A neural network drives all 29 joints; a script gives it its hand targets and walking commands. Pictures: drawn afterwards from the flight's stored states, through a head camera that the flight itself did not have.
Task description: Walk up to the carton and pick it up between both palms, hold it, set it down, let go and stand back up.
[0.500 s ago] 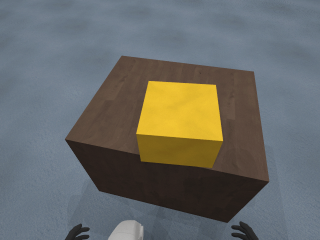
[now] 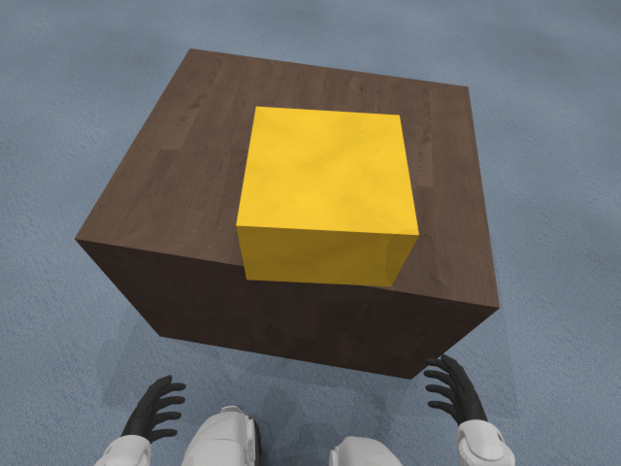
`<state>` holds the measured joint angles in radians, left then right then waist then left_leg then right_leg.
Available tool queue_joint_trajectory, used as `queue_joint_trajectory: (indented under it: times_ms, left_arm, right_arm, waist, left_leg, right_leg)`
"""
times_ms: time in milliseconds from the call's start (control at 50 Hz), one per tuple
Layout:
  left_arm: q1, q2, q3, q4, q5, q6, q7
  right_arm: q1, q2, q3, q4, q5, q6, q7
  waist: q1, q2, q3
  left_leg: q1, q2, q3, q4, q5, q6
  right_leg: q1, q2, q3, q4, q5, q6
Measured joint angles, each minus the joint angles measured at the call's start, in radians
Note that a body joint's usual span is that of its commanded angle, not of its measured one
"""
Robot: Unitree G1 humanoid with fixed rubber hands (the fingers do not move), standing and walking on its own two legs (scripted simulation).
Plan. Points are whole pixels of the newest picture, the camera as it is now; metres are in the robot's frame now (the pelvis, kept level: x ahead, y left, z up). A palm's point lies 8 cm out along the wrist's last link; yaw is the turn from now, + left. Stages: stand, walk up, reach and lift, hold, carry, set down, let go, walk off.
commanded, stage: walk up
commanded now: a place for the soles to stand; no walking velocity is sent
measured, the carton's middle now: (323, 196) +0.54 -0.03 -0.07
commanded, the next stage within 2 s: none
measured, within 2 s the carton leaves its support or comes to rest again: neither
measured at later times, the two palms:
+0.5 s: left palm out of the picture +0.10 +0.21 -0.08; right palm (471, 460) +0.13 -0.21 -0.07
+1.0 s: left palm out of the picture +0.08 +0.24 -0.08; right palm out of the picture +0.12 -0.19 -0.08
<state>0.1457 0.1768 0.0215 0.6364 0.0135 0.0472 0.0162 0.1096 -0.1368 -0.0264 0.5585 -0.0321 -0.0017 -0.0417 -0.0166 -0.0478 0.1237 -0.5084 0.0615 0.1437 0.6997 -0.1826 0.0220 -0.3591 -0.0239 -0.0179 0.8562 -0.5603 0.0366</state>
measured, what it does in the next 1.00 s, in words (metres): steps on the spot: left foot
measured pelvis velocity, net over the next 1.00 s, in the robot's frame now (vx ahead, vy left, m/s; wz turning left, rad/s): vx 0.01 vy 0.01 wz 0.12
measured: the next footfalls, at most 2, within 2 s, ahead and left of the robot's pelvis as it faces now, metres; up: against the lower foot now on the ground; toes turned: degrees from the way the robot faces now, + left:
left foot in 0.34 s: +0.05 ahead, +0.10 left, +0.00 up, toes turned +3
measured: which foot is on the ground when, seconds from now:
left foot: down 0.00-0.06, up 0.08-0.32, down 0.34-1.00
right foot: down 0.00-1.00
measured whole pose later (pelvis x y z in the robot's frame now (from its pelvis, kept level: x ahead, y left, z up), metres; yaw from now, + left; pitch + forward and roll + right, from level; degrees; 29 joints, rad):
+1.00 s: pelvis +0.01 +0.01 +0.03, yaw +7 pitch -1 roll -1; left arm 0.30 0.15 0.02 0.67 0.03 -0.03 -0.01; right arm 0.32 -0.13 -0.03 0.70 -0.02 -0.02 0.01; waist 0.00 0.00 0.02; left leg -0.27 -0.05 -0.04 0.59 -0.29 0.04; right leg -0.15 -0.03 -0.14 0.53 -0.35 0.00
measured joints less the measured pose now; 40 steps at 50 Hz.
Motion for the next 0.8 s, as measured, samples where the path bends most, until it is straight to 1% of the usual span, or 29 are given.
queue_joint_trajectory:
  times_ms: [20,40,60,100,120,160,200,280,320,340,360,380,400,420,480,700,800]
  left_arm:
    - [0.004,-0.012,0.002,0.003,-0.001,-0.005,-0.004]
    - [0.011,-0.029,0.002,0.006,0.001,-0.012,-0.008]
    - [0.031,-0.042,-0.002,0.004,0.005,-0.02,-0.011]
    - [0.076,-0.052,-0.003,0.003,-0.003,-0.03,-0.008]
    - [0.092,-0.055,0.0,0.007,-0.008,-0.033,-0.004]
    - [0.116,-0.064,0.003,0.005,-0.007,-0.04,0.006]
    - [0.128,-0.07,0.003,-0.01,-0.001,-0.052,0.012]
    - [0.125,-0.075,0.009,-0.039,0.013,-0.066,0.005]
    - [0.121,-0.073,0.01,-0.05,0.02,-0.068,0.002]
    - [0.12,-0.069,0.011,-0.052,0.02,-0.068,-0.001]
    - [0.115,-0.06,0.012,-0.048,0.019,-0.068,-0.004]
    - [0.112,-0.047,0.014,-0.04,0.016,-0.067,-0.008]
    - [0.115,-0.038,0.016,-0.032,0.012,-0.068,-0.013]
    - [0.12,-0.033,0.015,-0.025,0.012,-0.068,-0.017]
    - [0.128,-0.039,0.006,-0.007,0.016,-0.069,-0.019]
    - [0.152,-0.039,-0.005,0.022,0.016,-0.08,-0.026]
    - [0.154,-0.03,-0.002,0.024,0.013,-0.079,-0.026]
  right_arm:
    - [-0.004,-0.013,-0.002,0.007,0.001,0.006,0.005]
    - [-0.004,-0.03,-0.006,0.019,0.002,0.013,0.01]
    - [0.006,-0.04,-0.008,0.032,0.005,0.02,0.018]
    - [0.039,-0.047,-0.009,0.057,0.002,0.032,0.022]
    - [0.052,-0.051,-0.007,0.067,0.0,0.036,0.022]
    - [0.072,-0.058,-0.004,0.087,0.003,0.034,0.026]
    - [0.08,-0.057,-0.002,0.108,-0.002,0.031,0.026]
    - [0.089,-0.035,0.009,0.131,-0.017,0.024,0.023]
    - [0.092,-0.021,0.015,0.134,-0.019,0.022,0.025]
    - [0.094,-0.014,0.018,0.133,-0.019,0.019,0.027]
    - [0.091,-0.001,0.021,0.135,-0.02,0.015,0.029]
    - [0.088,0.014,0.025,0.137,-0.021,0.008,0.03]
    - [0.091,0.025,0.029,0.133,-0.023,0.0,0.032]
    - [0.099,0.03,0.031,0.129,-0.019,-0.008,0.034]
    - [0.119,0.029,0.022,0.132,-0.007,-0.013,0.045]
    - [0.166,0.019,0.005,0.148,0.008,-0.02,0.063]
    - [0.188,0.019,0.005,0.152,0.005,-0.019,0.062]
  waist:
    - [-0.001,0.022,0.001]
    - [-0.006,0.06,0.004]
    - [-0.008,0.084,-0.009]
    - [0.005,0.084,-0.054]
    - [0.012,0.083,-0.072]
    - [0.014,0.094,-0.101]
    - [0.016,0.103,-0.118]
    - [0.025,0.097,-0.122]
    - [0.029,0.09,-0.121]
    - [0.028,0.084,-0.121]
    - [0.029,0.066,-0.113]
    - [0.031,0.038,-0.103]
    - [0.033,0.017,-0.101]
    - [0.032,0.008,-0.104]
    - [0.03,0.016,-0.111]
    - [0.018,0.052,-0.122]
    - [0.018,0.054,-0.115]
  left_leg:
    - [-0.002,0.013,-0.004,0.015,-0.004,-0.006]
    - [0.0,0.032,-0.024,0.029,-0.007,-0.013]
    - [-0.001,0.039,-0.042,0.044,-0.05,-0.025]
    - [-0.002,0.008,-0.071,0.09,-0.208,-0.045]
    - [0.006,-0.005,-0.086,0.114,-0.245,-0.048]
    - [0.025,-0.017,-0.115,0.14,-0.264,-0.057]
    - [0.04,-0.02,-0.132,0.156,-0.258,-0.064]
    - [0.095,-0.024,-0.138,0.106,-0.254,-0.069]
    - [0.134,-0.029,-0.131,0.04,-0.247,-0.061]
    - [0.158,-0.033,-0.128,-0.011,-0.214,-0.05]
    - [0.173,-0.045,-0.129,-0.054,-0.116,-0.035]
    - [0.189,-0.059,-0.121,-0.077,-0.075,-0.025]
    - [0.202,-0.069,-0.114,-0.095,-0.069,-0.018]
    - [0.21,-0.072,-0.114,-0.107,-0.082,-0.014]
    - [0.224,-0.068,-0.127,-0.112,-0.091,-0.011]
    - [0.252,-0.083,-0.151,-0.139,-0.08,0.005]
    - [0.247,-0.091,-0.164,-0.132,-0.085,0.011]
  right_leg:
    - [0.017,0.01,-0.011,-0.041,0.095,-0.027]
    - [0.035,0.032,-0.029,-0.056,0.129,-0.052]
    - [0.046,0.045,-0.04,-0.065,0.132,-0.07]
    - [0.051,0.038,-0.027,-0.076,0.122,-0.084]
    - [0.06,0.035,-0.02,-0.091,0.124,-0.086]
    - [0.084,0.036,-0.021,-0.142,0.149,-0.081]
    - [0.097,0.041,-0.028,-0.185,0.173,-0.085]
    - [0.101,0.05,-0.046,-0.226,0.2,-0.092]
    - [0.096,0.052,-0.063,-0.225,0.2,-0.092]
    - [0.092,0.052,-0.072,-0.219,0.197,-0.091]
    - [0.091,0.043,-0.074,-0.21,0.192,-0.089]
    - [0.094,0.029,-0.068,-0.204,0.189,-0.087]
    - [0.098,0.018,-0.06,-0.205,0.191,-0.076]
    - [0.103,0.016,-0.059,-0.213,0.194,-0.073]
    - [0.139,0.024,-0.071,-0.26,0.213,-0.079]
    - [0.196,0.014,-0.092,-0.326,0.235,-0.058]
    - [0.203,0.008,-0.105,-0.332,0.231,-0.052]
